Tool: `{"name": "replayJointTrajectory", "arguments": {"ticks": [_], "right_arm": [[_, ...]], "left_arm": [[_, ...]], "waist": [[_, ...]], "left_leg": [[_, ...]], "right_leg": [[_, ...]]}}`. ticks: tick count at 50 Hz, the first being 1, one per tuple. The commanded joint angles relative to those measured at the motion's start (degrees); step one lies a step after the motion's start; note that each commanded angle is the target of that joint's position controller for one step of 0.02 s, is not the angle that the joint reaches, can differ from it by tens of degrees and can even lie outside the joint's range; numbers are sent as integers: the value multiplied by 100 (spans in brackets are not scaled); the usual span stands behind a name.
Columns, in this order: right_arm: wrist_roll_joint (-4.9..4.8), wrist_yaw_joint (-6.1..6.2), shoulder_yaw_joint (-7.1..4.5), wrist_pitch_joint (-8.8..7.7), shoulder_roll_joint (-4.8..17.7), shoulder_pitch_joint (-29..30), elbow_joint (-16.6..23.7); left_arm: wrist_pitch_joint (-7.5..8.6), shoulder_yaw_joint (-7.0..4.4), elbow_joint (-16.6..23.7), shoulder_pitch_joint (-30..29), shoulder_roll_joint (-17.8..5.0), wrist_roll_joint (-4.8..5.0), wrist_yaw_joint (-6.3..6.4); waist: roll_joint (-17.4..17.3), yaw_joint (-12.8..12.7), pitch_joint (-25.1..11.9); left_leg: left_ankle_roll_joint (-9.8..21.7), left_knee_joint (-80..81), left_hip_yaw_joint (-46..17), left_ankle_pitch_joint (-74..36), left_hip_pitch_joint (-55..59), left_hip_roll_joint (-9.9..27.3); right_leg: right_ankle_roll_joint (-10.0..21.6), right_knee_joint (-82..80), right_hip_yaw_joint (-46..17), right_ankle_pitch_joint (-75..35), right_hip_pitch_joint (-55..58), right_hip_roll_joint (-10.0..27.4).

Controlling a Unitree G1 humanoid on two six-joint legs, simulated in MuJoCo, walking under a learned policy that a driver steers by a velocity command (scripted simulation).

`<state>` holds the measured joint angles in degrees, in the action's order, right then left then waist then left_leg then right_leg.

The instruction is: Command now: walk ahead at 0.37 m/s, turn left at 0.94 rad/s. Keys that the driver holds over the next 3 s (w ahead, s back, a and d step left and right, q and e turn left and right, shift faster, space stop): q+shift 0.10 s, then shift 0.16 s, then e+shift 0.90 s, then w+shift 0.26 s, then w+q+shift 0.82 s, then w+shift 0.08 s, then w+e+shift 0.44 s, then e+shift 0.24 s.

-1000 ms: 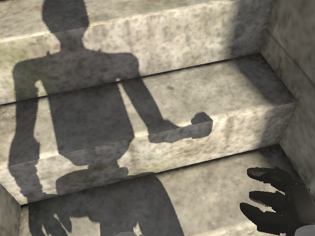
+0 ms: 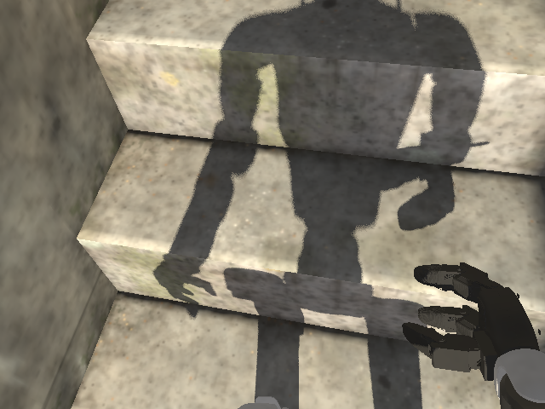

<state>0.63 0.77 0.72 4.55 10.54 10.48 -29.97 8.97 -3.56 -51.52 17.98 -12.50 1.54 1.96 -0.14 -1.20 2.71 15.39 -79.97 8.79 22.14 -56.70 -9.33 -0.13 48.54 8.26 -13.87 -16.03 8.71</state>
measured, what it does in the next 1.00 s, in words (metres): climbs: left foot 0.21 m higher, then right foot 0.20 m higher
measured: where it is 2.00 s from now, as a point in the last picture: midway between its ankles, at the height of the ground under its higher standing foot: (342, 379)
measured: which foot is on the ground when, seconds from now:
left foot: up 0.00-0.00, down 0.02-0.38, up 0.40-0.92, down 0.94-1.00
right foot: up 0.00-0.32, down 0.34-0.96, up 0.98-1.00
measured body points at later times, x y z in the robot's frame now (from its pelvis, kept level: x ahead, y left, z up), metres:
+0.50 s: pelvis +0.13 -0.09 +0.18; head +0.15 -0.11 +0.63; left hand +0.19 +0.18 +0.10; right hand +0.40 -0.32 +0.09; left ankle +0.02 +0.03 -0.44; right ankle +0.21 -0.20 -0.41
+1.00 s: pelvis +0.09 +0.07 +0.12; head +0.12 +0.07 +0.57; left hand +0.27 +0.32 +0.03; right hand +0.28 -0.19 +0.05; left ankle +0.08 +0.21 -0.61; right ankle +0.18 -0.17 -0.37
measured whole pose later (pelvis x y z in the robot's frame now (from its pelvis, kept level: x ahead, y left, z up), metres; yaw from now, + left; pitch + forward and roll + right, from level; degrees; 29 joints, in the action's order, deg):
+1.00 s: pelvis +0.09 +0.07 +0.12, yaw -12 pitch +4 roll -3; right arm 3.6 -9.6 -2.8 -2.2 16.4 -2.3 -37.5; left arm -0.8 -0.8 -31.3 14.0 -16.5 1.9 -0.1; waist -2.0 -6.4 -2.2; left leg 1.8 -34.0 -2.5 20.7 -17.3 3.9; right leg -6.6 99.3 -22.4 39.3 -65.0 -16.2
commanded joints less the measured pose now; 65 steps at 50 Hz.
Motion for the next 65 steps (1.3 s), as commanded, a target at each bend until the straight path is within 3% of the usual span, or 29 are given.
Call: {"name": "replayJointTrajectory", "arguments": {"ticks": [1,2,3,5,8,10,12,14,15,17,18,19,20,22,23,26,33,38,41,44,47,48,49,50,51,53,56,60,65], "right_arm": [[152,72,-791,0,1229,-1088,-415],[292,2,-843,-180,1418,-1756,-780],[203,-522,-247,-391,720,-2967,-1172],[201,-958,-234,-670,745,-2729,-1898],[384,-629,-146,-941,421,-1796,-2098],[743,-589,-242,-1016,1022,-2266,-2102],[522,-712,-389,-872,1857,-1557,-1779],[19,-807,-522,-955,2476,-496,-1157],[113,-791,-571,-931,2469,-558,-1070],[-143,-817,-377,-809,1826,-1413,-1245],[59,-161,-508,-436,872,-3319,-1544],[71,-813,-225,-500,1263,-3164,-1324],[58,-1000,-309,-286,1014,-2743,-1033],[208,-851,-485,-10,1254,-2090,-1007],[273,-799,-462,-159,1484,-1550,-955],[169,-314,20,-839,907,-134,-192],[20,-99,-168,-943,1297,-54,-112],[92,93,-223,-1154,1378,19,-165],[133,24,-244,-1055,1462,14,-17],[345,-242,-127,-944,750,-681,-206],[259,-1206,5,-697,-160,-1645,-722],[413,-1297,-176,-699,334,-2045,-945],[214,-1273,-674,-521,1704,-2073,-732],[357,-1331,-811,-534,2072,-1938,-555],[513,-1181,-951,-552,2442,-1732,-629],[679,-770,-475,-743,1153,-1369,-465],[183,-185,-434,-970,1144,-1010,-526],[642,-215,-370,-1174,1094,-2868,-1346],[935,-408,52,-994,432,-4469,-2778]], "left_arm": [[243,-153,1242,-182,-347,-350,-92],[284,79,1814,-471,255,-405,25],[-365,-126,1455,1047,-776,-256,-630],[-568,219,2503,-704,-261,-553,-609],[-767,374,2799,-941,-287,-347,-104],[-776,361,3304,-1693,-606,-287,-59],[-1071,464,3402,-1664,-695,-182,-169],[-1272,377,2744,-476,-840,-128,-376],[-1313,360,2632,-357,-966,-157,-456],[-1488,592,2743,-827,-528,-453,-487],[-1098,725,1846,-944,653,-249,90],[-1142,804,2489,-589,-553,57,-453],[-1154,437,2246,-445,-1059,-262,-641],[-800,179,2481,-119,-1178,-421,-425],[-711,214,2331,148,-1139,-378,-306],[-507,300,1771,709,-697,-245,-122],[-366,288,1096,648,-609,-243,3],[-329,330,1117,336,-596,-127,-201],[-258,401,1623,-279,-595,-13,-4],[-532,316,2300,-872,-664,70,69],[-1135,206,2159,-64,-726,286,-138],[-1176,179,2424,200,-553,164,-238],[-1016,199,2360,1144,-256,-94,-251],[-941,255,2103,1300,-444,-83,-319],[-814,497,2210,737,35,-253,-399],[-664,567,2106,-1039,84,-193,-184],[-857,460,1686,-859,-115,-168,-430],[-836,420,1617,-1247,-226,65,-544],[-925,771,1593,-1731,400,-223,-753]], "waist": [[-642,476,-2478],[-465,243,-2349],[280,581,-2257],[870,-195,-941],[192,-861,-889],[506,-845,-914],[-293,-1299,-1163],[-640,-1644,-1305],[-768,-1394,-1569],[-1398,-758,-1696],[-230,348,-2348],[-472,493,-1540],[900,291,-1446],[2016,-796,-1083],[1464,-1010,-1114],[169,-854,-1430],[1075,-637,-1448],[648,-583,-1506],[376,-470,-1591],[220,-296,-1145],[299,-214,-474],[93,-573,-629],[-1897,-1097,-1103],[-1649,-903,-1538],[-1161,-837,-871],[168,-349,-39],[-773,-232,-426],[-603,449,-270],[-445,640,158]], "left_leg": [[934,4639,-2356,-1121,5704,599],[1298,4351,-3293,-4559,6417,1541],[2015,4817,-5101,-8007,6253,2639],[1102,4720,-3859,-5486,4653,2525],[-211,5818,-1702,-2388,2943,1449],[-547,6116,-1512,-823,1897,1104],[-137,7045,-1185,-2860,777,1142],[-57,7131,-1170,-5003,676,1579],[-6,6859,-1054,-5717,1806,1830],[461,5494,-1131,-7445,5249,2356],[-497,5771,-156,-7398,6792,2177],[-822,4339,-244,-6028,5811,1609],[-1185,4124,-445,-1784,4435,1263],[-1386,404,-2102,-400,2003,1183],[-1215,-874,-2505,-1245,914,924],[-1199,-1371,-1897,-668,-116,708],[-1100,-1967,-2251,-102,120,663],[-1047,-2469,-2294,-153,403,723],[-1388,-1120,-2253,-309,1395,859],[-1604,3283,-1858,-1783,3509,1036],[-1541,6909,-783,-4283,5329,1285],[-922,5841,-942,-4561,5916,1793],[370,4210,-2040,-8558,7164,3237],[932,4431,-2608,-8970,6975,4017],[1143,5165,-3447,-5194,6047,4539],[48,5667,-2739,-177,4180,3066],[-198,6419,-2267,705,3760,2451],[-211,6512,-2224,1268,5972,2949],[80,6908,-2680,1846,6741,3381]], "right_leg": [[-257,7490,-1309,2091,-3282,-1257],[-266,9182,-1571,2504,-4915,-1443],[57,10272,-3382,2642,-6262,-2292],[326,9828,-2364,3658,-6934,-1225],[750,8859,-1696,5147,-6305,-1047],[753,7127,-1304,3654,-5289,-744],[416,5956,-770,3528,-3103,-840],[-284,5490,-463,3227,-1351,-1177],[-350,4545,-420,3357,-1455,-1362],[-129,1749,-8,4319,-3332,-1912],[617,1746,-405,5299,-2628,-1821],[964,1653,-2495,3666,-3803,-1224],[1474,62,-4073,6189,-3663,-763],[1774,-831,-5675,7007,-2817,-469],[1743,-299,-5727,6561,-2474,-756],[1587,559,-4457,2731,-1339,-1000],[1465,369,-5140,2885,-2178,-1243],[1359,655,-5408,3038,-2688,-1282],[969,1147,-5058,2916,-3378,-1385],[486,1538,-4381,4736,-4158,-1934],[72,2634,-3126,5511,-4241,-2843],[-360,4254,-2320,5348,-5357,-2972],[-885,6351,-1716,5790,-7108,-2741],[-1089,8891,-1571,5855,-7961,-2439],[-1034,10147,-1750,4578,-8759,-1516],[-569,9123,-1785,2617,-7988,-1098],[-327,8607,-1573,1872,-6480,-1075],[149,8221,-2238,1509,-8184,-1020],[1338,8969,-2059,1465,-10515,-745]]}}
Next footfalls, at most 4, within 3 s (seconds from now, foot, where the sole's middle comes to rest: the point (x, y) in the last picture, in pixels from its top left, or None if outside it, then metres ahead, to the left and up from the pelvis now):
0.02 left None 0.13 0.06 -0.65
0.34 right None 0.25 -0.19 -0.44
0.94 left None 0.12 0.21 -0.65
1.64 right None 0.28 -0.20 -0.44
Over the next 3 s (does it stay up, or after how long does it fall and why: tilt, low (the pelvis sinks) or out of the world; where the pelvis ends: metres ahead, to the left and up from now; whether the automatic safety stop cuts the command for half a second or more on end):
stays up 0.88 -0.01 0.81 its command is cut before an obstacle after 1.7 s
